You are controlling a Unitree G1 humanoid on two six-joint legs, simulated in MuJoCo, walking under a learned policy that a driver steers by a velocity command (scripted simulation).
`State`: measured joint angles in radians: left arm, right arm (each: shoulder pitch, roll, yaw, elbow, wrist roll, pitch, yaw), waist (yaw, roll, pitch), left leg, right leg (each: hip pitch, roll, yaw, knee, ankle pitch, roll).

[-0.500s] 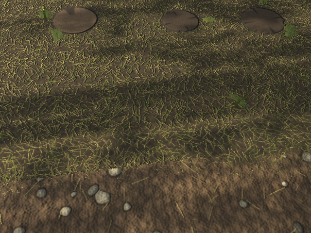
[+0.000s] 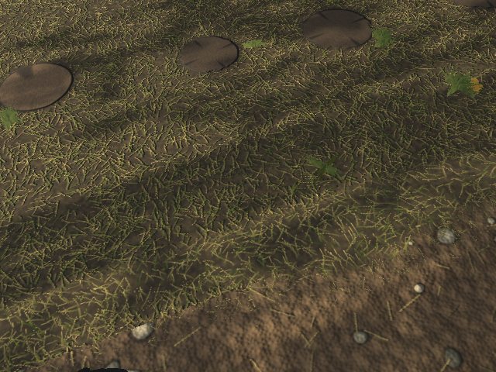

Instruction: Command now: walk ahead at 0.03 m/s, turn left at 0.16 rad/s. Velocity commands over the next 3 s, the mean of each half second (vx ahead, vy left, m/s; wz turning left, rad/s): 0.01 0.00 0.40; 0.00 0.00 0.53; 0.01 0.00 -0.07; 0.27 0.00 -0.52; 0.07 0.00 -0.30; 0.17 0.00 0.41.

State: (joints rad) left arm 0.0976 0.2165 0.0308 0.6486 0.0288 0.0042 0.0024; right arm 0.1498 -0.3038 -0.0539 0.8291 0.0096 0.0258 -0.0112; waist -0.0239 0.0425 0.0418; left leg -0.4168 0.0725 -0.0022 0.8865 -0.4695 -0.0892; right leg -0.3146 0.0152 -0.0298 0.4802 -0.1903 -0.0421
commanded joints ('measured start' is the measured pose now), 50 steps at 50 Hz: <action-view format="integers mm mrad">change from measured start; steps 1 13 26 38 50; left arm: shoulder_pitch -26 -151 -90 29 20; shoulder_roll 184 134 147 274 256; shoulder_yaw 57 67 79 102 79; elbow -31 -24 41 59 67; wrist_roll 0 -12 -38 14 -30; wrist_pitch -10 20 -3 -34 -3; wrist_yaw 18 54 47 17 29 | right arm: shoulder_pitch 27 134 53 56 -18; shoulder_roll -92 -245 -182 -181 -81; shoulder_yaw -19 -65 -62 -66 -30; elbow -46 -88 -141 -202 -230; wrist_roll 6 -46 3 -1 1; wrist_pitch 5 -8 -9 3 17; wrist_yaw -9 5 -32 -24 -4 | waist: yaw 17 -55 -11 -9 58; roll -189 257 106 -264 -220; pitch -153 -70 -101 -119 -104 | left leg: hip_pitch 68 284 336 -145 5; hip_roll -6 332 112 -159 -62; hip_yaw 6 -536 -368 -182 -13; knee -53 -594 -543 148 -84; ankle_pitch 49 762 511 -200 27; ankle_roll -4 437 311 66 -3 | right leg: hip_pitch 114 -314 -221 224 234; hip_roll -263 36 9 -446 -278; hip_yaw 143 13 120 553 152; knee -120 563 337 -190 -148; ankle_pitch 401 -499 -156 382 394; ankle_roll -196 98 142 -247 -196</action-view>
